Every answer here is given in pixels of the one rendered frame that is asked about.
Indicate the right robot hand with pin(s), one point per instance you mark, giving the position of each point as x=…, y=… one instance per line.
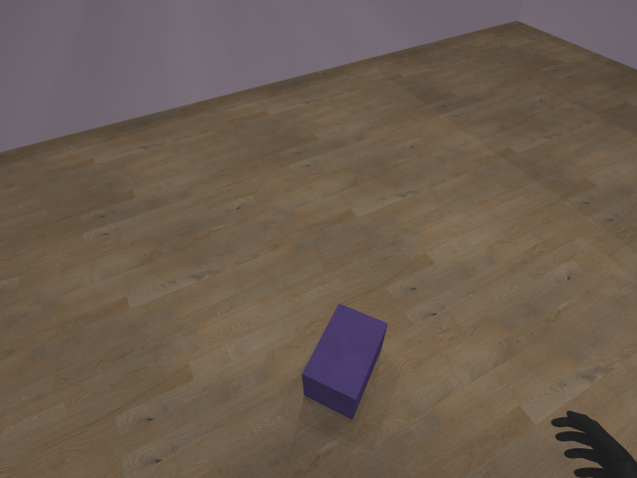
x=607, y=452

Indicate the carton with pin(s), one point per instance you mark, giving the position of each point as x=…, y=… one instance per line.
x=339, y=369

